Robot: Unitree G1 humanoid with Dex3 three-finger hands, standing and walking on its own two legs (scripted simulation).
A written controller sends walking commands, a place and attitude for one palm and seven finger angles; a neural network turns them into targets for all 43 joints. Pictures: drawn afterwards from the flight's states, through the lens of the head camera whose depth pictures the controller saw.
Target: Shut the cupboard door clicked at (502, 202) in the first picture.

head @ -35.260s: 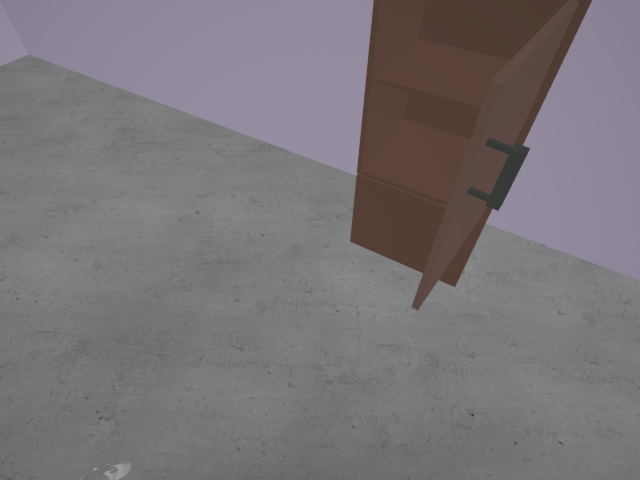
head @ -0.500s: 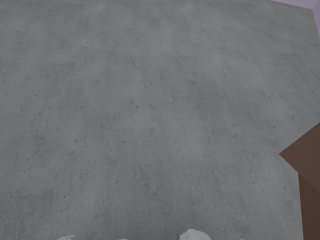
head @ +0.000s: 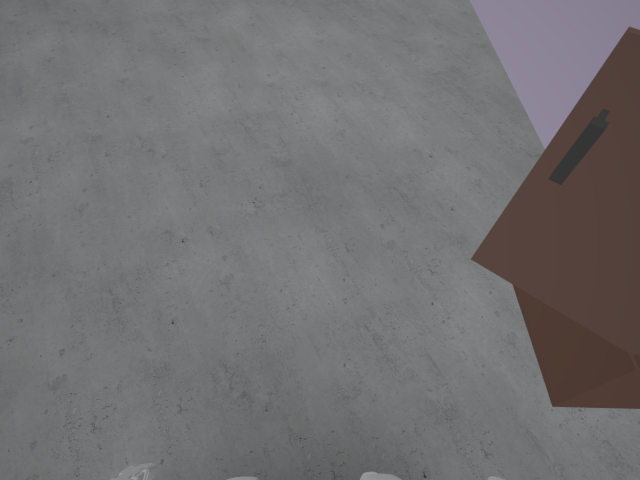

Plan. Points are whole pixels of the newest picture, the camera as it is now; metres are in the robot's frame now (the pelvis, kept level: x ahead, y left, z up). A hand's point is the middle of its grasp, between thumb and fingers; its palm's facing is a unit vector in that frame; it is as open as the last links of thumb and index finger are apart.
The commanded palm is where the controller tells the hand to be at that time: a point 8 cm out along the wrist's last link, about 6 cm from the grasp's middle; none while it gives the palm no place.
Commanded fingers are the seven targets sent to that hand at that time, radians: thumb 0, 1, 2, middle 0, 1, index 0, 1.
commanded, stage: turn to face it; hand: left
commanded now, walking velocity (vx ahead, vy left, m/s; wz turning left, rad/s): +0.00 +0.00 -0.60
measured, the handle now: (580, 146) +0.63 -0.40 +0.06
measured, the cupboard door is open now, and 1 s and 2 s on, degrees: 53 53 53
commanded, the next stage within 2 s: take the last steps up to it in 0.98 s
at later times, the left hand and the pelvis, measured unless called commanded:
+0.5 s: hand (213, 460) +0.16 +0.15 -0.15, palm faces -0.30 -0.92 -0.25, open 7.4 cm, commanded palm none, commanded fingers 0.00 0.90 0.90 -0.20 -0.30 -0.20 -0.30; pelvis +0.02 -0.02 +0.01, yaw -18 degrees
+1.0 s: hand (260, 412) +0.22 +0.10 -0.15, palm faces -0.51 -0.82 -0.26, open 7.4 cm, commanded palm none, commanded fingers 0.00 0.90 0.90 -0.20 -0.30 -0.20 -0.30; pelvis +0.03 -0.03 +0.00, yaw -31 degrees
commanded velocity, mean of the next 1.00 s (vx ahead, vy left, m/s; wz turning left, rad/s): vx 0.00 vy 0.00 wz -0.47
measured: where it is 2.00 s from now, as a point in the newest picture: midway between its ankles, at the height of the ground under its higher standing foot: outside the picture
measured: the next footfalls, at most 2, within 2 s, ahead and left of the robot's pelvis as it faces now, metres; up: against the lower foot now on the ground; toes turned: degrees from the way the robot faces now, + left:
right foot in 0.26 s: +0.02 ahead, -0.15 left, +0.00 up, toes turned -14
left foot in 0.58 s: +0.14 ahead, +0.08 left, +0.00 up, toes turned -18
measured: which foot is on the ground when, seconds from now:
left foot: down 0.00-0.26, up 0.28-0.56, down 0.58-0.92, up 0.94-1.00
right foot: up 0.00-0.24, down 0.26-0.58, up 0.60-0.90, down 0.92-1.00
